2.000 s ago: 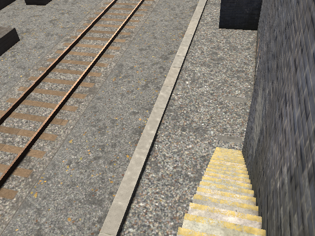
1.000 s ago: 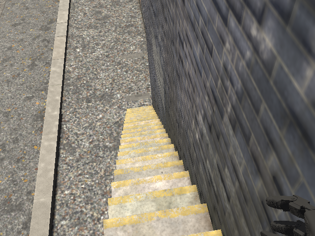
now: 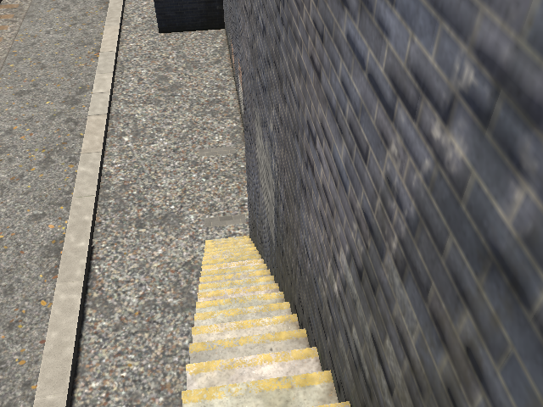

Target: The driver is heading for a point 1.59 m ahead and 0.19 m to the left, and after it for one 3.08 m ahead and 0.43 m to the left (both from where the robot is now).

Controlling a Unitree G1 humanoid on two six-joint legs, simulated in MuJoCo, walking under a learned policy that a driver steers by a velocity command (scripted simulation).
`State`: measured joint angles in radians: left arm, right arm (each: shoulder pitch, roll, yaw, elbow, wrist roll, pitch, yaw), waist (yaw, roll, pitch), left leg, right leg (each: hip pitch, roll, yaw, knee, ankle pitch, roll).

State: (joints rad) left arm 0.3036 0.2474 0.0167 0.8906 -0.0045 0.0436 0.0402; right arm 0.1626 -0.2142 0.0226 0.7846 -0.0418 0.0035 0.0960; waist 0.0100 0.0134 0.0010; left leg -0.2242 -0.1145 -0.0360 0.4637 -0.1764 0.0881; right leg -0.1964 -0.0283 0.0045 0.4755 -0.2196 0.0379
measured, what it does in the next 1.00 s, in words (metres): goes down: left foot, then right foot 0.20 m lower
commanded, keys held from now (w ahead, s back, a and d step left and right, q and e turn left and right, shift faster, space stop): no key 0.20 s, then w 0.80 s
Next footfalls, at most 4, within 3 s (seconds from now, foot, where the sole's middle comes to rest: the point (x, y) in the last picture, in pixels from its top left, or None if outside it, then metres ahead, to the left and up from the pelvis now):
0.64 left None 0.05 0.12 -0.77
0.98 right None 0.28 -0.10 -0.98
1.36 left None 0.48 0.12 -1.18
1.90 right None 0.75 -0.07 -1.39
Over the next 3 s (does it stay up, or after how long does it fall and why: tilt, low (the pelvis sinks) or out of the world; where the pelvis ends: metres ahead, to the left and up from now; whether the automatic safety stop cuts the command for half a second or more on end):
stays up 1.07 0.14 -0.94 its command is cut before an obstacle after 1.9 s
